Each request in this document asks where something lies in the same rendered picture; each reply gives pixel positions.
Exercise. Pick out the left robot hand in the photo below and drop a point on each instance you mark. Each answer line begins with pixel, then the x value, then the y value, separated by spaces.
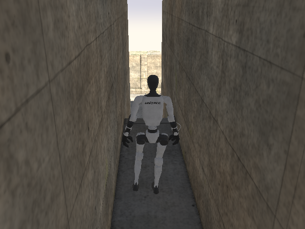
pixel 124 140

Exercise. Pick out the robot right shin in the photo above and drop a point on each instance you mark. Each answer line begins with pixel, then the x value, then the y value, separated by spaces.
pixel 157 173

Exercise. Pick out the robot left upper arm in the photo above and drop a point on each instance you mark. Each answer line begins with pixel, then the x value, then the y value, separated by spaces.
pixel 135 107

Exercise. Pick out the robot right upper arm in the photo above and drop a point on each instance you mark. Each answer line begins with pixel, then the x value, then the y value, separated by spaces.
pixel 169 108

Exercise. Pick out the right robot forearm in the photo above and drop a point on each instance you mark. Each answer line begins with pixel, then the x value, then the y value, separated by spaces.
pixel 174 127

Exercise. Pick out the left robot forearm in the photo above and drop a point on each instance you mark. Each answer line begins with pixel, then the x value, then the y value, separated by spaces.
pixel 128 127

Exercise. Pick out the humanoid robot torso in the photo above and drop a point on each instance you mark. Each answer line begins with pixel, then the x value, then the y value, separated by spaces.
pixel 152 112

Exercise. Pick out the right robot hand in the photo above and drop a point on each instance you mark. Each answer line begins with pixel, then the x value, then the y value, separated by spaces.
pixel 174 137

